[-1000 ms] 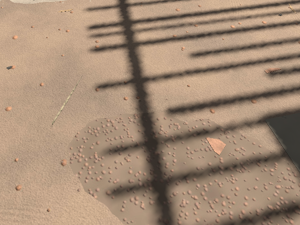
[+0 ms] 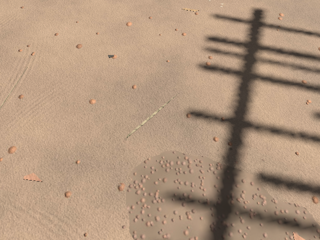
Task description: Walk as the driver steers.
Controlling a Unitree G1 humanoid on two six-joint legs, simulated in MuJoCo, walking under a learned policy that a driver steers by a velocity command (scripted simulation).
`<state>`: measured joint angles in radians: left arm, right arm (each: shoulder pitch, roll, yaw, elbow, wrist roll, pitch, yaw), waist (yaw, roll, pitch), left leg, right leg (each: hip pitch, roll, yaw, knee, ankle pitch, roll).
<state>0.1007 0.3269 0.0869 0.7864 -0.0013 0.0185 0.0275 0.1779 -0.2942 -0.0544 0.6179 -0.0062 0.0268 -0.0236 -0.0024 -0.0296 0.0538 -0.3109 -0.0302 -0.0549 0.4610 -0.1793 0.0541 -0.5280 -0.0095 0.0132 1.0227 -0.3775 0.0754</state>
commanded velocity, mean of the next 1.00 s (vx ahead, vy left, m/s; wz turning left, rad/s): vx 0.28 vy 0.00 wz -0.27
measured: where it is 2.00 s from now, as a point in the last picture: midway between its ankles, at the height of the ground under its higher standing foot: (221, 162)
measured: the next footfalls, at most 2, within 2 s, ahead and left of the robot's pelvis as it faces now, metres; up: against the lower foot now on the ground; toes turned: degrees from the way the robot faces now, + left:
right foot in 0.18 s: +0.06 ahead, -0.15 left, +0.00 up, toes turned +2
right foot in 0.84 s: +0.32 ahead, -0.26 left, +0.00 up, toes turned -22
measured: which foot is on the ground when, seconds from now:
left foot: down 0.00-0.84, up 0.86-1.00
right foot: up 0.00-0.16, down 0.18-0.44, up 0.46-0.82, down 0.84-1.00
